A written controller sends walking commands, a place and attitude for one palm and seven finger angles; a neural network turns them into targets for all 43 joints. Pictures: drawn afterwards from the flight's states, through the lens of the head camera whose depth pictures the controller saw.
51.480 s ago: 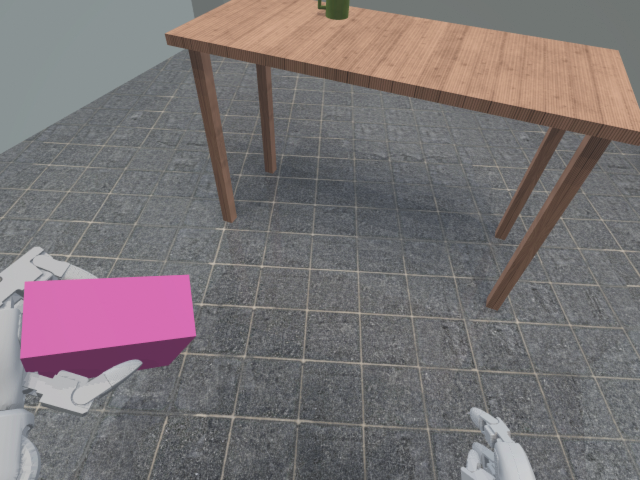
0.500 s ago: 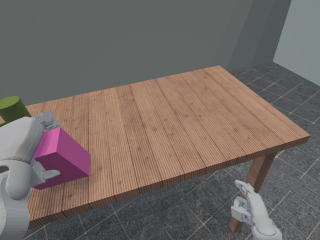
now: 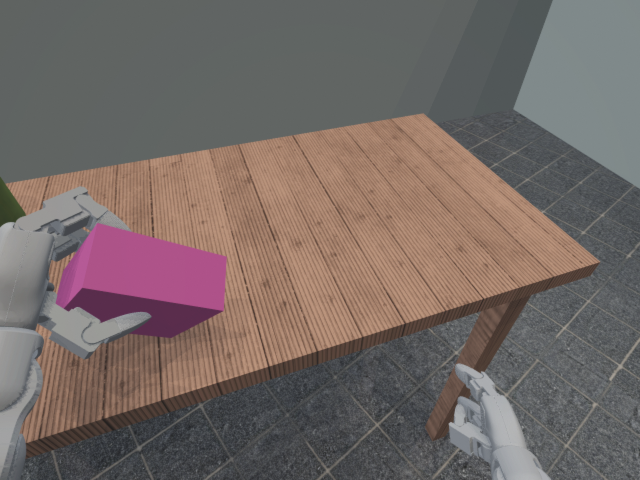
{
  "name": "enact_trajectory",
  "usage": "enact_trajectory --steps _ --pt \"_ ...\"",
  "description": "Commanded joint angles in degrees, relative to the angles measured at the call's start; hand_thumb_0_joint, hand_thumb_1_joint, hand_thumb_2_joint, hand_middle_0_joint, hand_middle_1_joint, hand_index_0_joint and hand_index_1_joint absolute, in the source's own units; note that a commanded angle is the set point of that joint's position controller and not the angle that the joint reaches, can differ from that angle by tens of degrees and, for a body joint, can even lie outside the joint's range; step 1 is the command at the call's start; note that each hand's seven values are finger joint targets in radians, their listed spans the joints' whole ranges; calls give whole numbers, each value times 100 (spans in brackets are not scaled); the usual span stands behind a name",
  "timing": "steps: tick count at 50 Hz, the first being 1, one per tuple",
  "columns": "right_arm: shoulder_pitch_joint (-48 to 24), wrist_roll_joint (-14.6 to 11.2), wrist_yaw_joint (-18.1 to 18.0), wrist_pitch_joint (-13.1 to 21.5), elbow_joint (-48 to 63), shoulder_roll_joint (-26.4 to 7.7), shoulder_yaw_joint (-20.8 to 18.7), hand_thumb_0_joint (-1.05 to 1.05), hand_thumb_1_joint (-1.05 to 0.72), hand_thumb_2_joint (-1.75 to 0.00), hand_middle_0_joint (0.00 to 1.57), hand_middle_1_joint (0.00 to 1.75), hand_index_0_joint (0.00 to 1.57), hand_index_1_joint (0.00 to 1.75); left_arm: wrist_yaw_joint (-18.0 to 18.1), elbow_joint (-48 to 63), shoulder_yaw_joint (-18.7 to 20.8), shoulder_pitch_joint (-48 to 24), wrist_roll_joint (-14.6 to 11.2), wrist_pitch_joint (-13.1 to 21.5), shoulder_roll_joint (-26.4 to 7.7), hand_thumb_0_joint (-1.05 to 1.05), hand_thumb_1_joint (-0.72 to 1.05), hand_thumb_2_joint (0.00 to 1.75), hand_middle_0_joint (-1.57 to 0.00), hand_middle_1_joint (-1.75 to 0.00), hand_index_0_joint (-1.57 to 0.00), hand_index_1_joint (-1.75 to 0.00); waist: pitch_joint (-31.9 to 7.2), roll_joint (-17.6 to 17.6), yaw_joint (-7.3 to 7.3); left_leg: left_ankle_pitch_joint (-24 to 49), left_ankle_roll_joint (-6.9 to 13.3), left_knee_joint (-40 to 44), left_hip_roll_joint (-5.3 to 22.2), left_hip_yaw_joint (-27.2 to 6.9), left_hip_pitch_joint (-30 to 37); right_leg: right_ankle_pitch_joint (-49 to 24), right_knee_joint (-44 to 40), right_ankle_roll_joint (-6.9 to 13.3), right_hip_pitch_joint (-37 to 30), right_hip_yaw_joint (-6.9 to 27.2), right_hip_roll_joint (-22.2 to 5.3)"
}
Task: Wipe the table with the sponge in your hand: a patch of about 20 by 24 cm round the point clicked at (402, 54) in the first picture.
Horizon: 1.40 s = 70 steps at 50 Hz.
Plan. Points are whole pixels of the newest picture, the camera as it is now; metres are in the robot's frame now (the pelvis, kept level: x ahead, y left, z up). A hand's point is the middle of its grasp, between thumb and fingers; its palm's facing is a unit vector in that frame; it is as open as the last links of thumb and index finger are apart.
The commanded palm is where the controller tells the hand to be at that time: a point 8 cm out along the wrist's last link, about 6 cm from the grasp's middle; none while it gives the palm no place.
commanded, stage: step back with the hand held close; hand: left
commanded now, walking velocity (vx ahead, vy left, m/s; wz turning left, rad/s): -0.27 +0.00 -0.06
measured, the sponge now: (160, 293) +0.25 +0.21 +0.16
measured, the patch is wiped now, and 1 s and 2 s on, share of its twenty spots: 0.90 0.90 0.90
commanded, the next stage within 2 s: stop stepping back and stand still in 1.16 s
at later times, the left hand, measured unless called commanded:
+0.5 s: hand (82, 289) +0.20 +0.24 +0.22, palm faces +0.36 -0.84 -0.39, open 10.0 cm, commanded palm +0.14 +0.30 +0.26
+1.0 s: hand (33, 398) +0.11 +0.22 +0.22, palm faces +0.25 -0.88 -0.41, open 10.0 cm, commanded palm +0.05 +0.30 +0.26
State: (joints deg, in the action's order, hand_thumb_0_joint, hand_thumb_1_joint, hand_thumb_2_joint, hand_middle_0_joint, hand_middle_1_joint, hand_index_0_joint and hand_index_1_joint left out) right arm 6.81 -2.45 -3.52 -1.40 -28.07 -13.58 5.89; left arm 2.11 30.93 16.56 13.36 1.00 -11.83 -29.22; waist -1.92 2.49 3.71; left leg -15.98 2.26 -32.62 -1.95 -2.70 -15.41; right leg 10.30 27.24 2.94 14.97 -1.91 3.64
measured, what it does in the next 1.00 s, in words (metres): walks backwards: right foot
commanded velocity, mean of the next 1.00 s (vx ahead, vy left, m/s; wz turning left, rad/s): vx -0.32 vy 0.00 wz -0.06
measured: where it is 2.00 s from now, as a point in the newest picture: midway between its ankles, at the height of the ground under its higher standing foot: outside the picture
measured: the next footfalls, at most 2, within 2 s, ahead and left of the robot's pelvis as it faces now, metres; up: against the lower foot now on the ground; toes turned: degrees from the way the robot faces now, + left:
right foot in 0.74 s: -0.02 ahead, -0.13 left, +0.00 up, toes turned +1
right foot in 1.30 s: -0.22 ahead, -0.12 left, +0.00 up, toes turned -6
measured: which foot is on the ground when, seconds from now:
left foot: down 0.00-1.00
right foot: down 0.00-0.54, up 0.56-0.72, down 0.74-0.98, up 1.00-1.00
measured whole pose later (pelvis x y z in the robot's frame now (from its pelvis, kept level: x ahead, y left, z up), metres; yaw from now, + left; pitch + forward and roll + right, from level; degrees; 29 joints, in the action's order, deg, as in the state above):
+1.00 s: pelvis -0.11 +0.02 -0.02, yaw -1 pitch +2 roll -3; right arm 9.0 -1.8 -2.9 0.3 -29.6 -12.1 0.2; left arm 5.4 48.9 25.2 24.4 -4.4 9.4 -28.6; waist 1.5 -2.5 -4.0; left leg -12.5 1.5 -42.2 1.0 -0.5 -30.8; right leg 16.1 39.5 -1.7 24.8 0.5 0.9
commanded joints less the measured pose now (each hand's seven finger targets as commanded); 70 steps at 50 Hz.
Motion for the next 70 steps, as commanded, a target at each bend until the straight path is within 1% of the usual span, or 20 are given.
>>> enact_trajectory --steps 1,4,9,15,20,28,33,36,39,44,46,48,51,54,62,64,65,66,67,70 --pt "-455 140 -95 245 820 -794 -412 0 -90 -90 20 30 20 30 651 3022 1679 -767 -664 1554 -1536 0 10 130 -120 -160 -120 -160 -1054 1169 -279 151 125 593 725 -847 237 -261 -20 186 103 1095 -1100" --pt "-216 217 -50 308 681 -724 -509 0 -90 -90 20 30 20 30 774 2852 1888 -27 -597 1816 -1160 0 10 130 -120 -160 -120 -160 -946 1545 -255 335 195 1006 1011 -1217 -785 -352 623 -29 -483 607 -679" --pt "117 187 -18 356 379 -740 -698 0 -90 -90 20 30 20 30 795 1765 1913 -224 -536 1949 -962 0 10 130 -120 -160 -120 -160 -1021 657 -372 1965 106 606 1212 -1248 -291 -11 547 -106 -49 540 -601" --pt "92 7 -30 307 381 -735 -766 0 -90 -90 20 30 20 30 658 854 1619 -131 -620 1878 -734 0 10 130 -120 -160 -120 -160 -739 -715 -505 545 -37 -239 899 -802 -644 -1284 -104 97 164 1160 -1332" --pt "-37 13 19 301 445 -626 -700 0 -90 -90 20 30 20 30 703 2042 1655 363 -633 2105 -905 0 10 130 -120 -160 -120 -160 -751 -577 -548 -576 -55 -708 685 -523 -587 -331 -386 312 766 1403 -1822" --pt "54 270 -42 615 481 -703 -799 0 -90 -90 20 30 20 30 917 2947 2272 29 -389 2405 -1098 0 10 130 -120 -160 -120 -160 -948 1440 -421 -945 427 1603 1720 -1748 -1837 1114 2111 -262 -198 450 -307" --pt "436 155 -31 772 136 -619 -801 0 -90 -90 20 30 20 30 819 995 1701 -810 -419 2146 -657 0 10 130 -120 -160 -120 -160 -824 563 -457 1364 274 861 1677 -1427 179 1637 992 -317 1065 379 -246" --pt "160 55 -33 729 188 -685 -751 0 -90 -90 20 30 20 30 627 603 1119 -1202 -417 2110 -292 0 10 130 -120 -160 -120 -160 -712 379 -484 1771 57 239 1393 -1044 364 71 -407 -214 666 561 -520" --pt "-203 -28 -2 608 344 -644 -719 0 -90 -90 20 30 20 30 501 924 662 -1392 -472 2149 -113 0 10 130 -120 -160 -120 -160 -615 -467 -540 407 -123 -398 982 -514 -159 -1370 -239 35 745 964 -1216" --pt "-450 -21 61 391 665 -429 -728 0 -90 -90 20 30 20 30 584 2718 1707 69 -568 2454 -1037 0 10 130 -120 -160 -120 -160 -860 -820 -452 -228 -293 -1679 532 10 -292 -1370 -405 438 1114 1253 -2076" --pt "-457 34 54 363 761 -393 -700 0 -90 -90 20 30 20 30 651 3352 2352 489 -595 2567 -1534 0 10 130 -120 -160 -120 -160 -983 -543 -439 -80 -306 -1192 631 -107 -405 -1714 16 338 964 977 -1939" --pt "-400 93 26 422 730 -489 -776 0 -90 -90 20 30 20 30 691 3424 2337 673 -642 2605 -1229 0 10 130 -120 -160 -120 -160 -942 523 -445 771 -22 219 1198 -836 -577 -992 1033 -77 974 568 -1058" --pt "-1 253 14 781 436 -537 -913 0 -90 -90 20 30 20 30 830 3079 2287 180 -618 2678 -1083 0 10 130 -120 -160 -120 -160 -1355 2155 -531 1053 408 1487 2337 -1910 -246 2581 3801 -344 1455 585 -62" --pt "398 183 -8 1002 15 -622 -1012 0 -90 -90 20 30 20 30 933 1931 2195 -681 -573 2515 -1039 0 10 130 -120 -160 -120 -160 -1499 998 -561 1962 405 957 2090 -1149 486 2157 3943 -431 1750 653 -63" --pt "-27 59 97 1045 300 -680 -778 0 -90 -90 20 30 20 30 631 1604 1103 -1015 -578 2178 -368 0 10 130 -120 -160 -120 -160 -780 1565 -433 -1509 -116 1898 1387 -640 -1021 1631 1374 -208 -9 -261 98" --pt "-9 65 117 922 366 -593 -776 0 -90 -90 20 30 20 30 583 1628 1304 -631 -582 2222 -598 0 10 130 -120 -160 -120 -160 -938 750 -303 -1834 -409 206 862 -2 -1165 1218 -129 186 -319 -71 -421" --pt "-19 8 133 880 366 -418 -745 0 -90 -90 20 30 20 30 569 1809 1382 -443 -554 2253 -805 0 10 130 -120 -160 -120 -160 -755 -863 -290 -1530 -680 -2439 119 710 -947 632 -1065 574 555 813 -1320" --pt "-73 -16 146 875 403 -422 -720 0 -90 -90 20 30 20 30 606 2165 1611 -311 -592 2307 -1184 0 10 130 -120 -160 -120 -160 -776 -1616 -290 -1430 -724 -4885 -228 384 -1459 392 -1612 1048 1271 1947 -2509" --pt "-194 3 156 835 452 -453 -633 0 -90 -90 20 30 20 30 603 2410 1658 -443 -693 2321 -1143 0 10 130 -120 -160 -120 -160 -514 -1218 -468 -1091 -618 -5740 46 32 -1852 -296 -1535 897 1619 1641 -2643" --pt "-331 -107 125 488 466 -345 -648 0 -90 -90 20 30 20 30 516 2176 1971 -45 -757 2134 -1142 0 10 130 -120 -160 -120 -160 -113 -1703 -708 -27 -442 -5448 603 -290 -1396 777 -1071 453 2298 710 -1961"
